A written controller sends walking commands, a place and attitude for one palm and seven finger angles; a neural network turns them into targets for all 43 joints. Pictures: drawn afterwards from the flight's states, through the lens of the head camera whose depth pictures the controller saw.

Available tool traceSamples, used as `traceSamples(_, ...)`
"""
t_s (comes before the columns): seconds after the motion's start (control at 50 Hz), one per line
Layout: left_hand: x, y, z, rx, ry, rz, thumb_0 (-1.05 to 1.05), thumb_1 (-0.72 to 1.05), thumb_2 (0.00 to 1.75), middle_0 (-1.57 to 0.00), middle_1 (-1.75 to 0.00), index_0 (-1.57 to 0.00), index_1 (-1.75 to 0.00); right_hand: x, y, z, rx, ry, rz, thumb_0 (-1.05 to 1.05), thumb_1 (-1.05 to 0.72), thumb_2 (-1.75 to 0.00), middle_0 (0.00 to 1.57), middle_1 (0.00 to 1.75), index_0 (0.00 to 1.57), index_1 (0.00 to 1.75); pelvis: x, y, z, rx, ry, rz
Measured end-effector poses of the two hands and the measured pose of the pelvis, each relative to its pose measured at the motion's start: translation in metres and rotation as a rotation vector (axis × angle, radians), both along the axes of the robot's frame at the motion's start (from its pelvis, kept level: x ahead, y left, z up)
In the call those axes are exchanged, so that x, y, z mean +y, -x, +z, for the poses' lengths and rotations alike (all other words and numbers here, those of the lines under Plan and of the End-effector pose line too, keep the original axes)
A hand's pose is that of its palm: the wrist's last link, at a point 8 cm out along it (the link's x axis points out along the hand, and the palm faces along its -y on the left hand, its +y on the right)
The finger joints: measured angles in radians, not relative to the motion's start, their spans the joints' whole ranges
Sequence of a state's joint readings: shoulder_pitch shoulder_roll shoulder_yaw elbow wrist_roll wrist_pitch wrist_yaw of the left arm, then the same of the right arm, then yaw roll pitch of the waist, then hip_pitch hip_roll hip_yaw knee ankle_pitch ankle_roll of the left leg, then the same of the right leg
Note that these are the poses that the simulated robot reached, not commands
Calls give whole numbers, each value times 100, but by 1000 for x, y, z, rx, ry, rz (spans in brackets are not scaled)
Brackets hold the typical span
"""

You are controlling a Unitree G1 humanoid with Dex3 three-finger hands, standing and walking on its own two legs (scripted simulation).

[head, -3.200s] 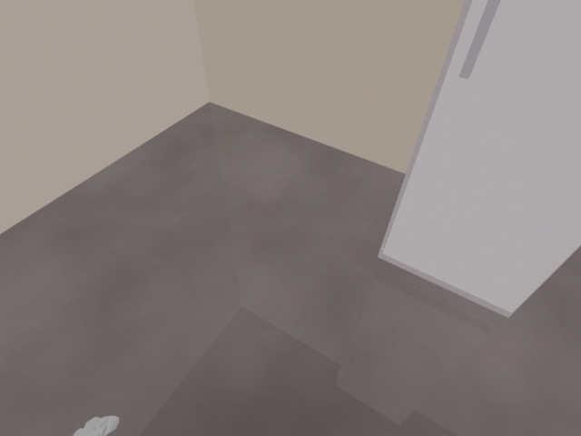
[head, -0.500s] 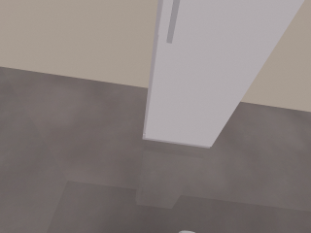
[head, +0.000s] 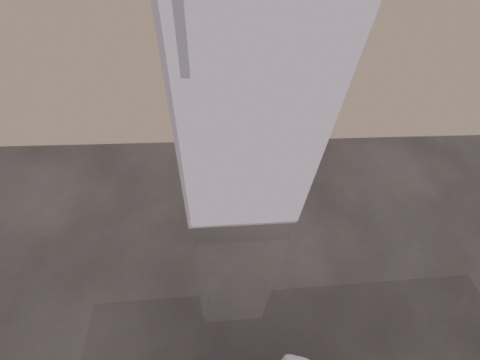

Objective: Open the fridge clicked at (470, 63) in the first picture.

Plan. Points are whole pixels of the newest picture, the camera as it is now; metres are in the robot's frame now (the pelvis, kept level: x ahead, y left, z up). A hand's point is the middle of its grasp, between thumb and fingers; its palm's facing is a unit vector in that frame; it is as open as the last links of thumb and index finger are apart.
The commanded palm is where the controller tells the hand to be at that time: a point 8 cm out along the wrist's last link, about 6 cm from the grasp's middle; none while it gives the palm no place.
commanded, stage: take the last steps up to it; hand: left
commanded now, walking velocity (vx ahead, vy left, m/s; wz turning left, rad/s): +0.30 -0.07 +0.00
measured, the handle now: (179, 11) +0.74 +0.11 +0.23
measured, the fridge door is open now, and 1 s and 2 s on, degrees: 0 0 0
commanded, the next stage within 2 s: come to a stop and stand still in 0.44 s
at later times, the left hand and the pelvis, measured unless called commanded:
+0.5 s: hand out of the picture +0.10 +0.08 -0.19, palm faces +0.13 -0.98 -0.13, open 7.3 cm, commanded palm none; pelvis +0.19 -0.06 -0.02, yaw +2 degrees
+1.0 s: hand (186, 287) +0.31 +0.10 -0.19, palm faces +0.07 -0.96 -0.28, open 7.4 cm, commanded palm none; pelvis +0.24 -0.10 -0.03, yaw +1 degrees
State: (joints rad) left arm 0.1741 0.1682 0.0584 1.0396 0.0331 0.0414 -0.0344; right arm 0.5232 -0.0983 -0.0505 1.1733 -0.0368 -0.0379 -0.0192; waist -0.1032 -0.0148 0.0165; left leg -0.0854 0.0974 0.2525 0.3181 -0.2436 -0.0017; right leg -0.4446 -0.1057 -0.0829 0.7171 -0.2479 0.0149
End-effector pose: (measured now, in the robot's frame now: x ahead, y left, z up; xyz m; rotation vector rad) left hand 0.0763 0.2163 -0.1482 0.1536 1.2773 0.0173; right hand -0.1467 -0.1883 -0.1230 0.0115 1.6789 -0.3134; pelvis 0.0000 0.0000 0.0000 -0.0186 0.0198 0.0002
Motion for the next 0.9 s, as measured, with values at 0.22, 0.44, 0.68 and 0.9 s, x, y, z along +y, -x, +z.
traceSamples(0.22, -47, -63, 8, -118, -90, 120, -3, 95, 90, -21, -30, -20, -30, -83, -156, -39, -125, -41, 118, 1, -91, -90, 20, 30, 20, 30, -61, -81, -12, -2, -14, 22)
traceSamples(0.44, -79, -19, -7, 195, -36, 202, 0, 92, 90, -20, -30, -20, -30, -109, -422, -19, -553, 45, 303, 0, -91, -90, 20, 30, 19, 30, -67, -163, -13, -19, 9, 37)
traceSamples(0.68, -67, -91, -25, 275, 2, 226, 1, 91, 90, -20, -30, -20, -30, -65, -493, -24, -525, 49, 316, -1, -92, -90, 20, 30, 20, 30, -46, -244, -20, -58, -18, 22)
traceSamples(0.9, -52, -206, -10, 23, -102, 166, 0, 91, 90, -20, -30, -20, -30, -117, -476, -24, -431, 81, 261, -1, -93, -90, 21, 30, 20, 30, -75, -248, -15, -51, -10, 22)
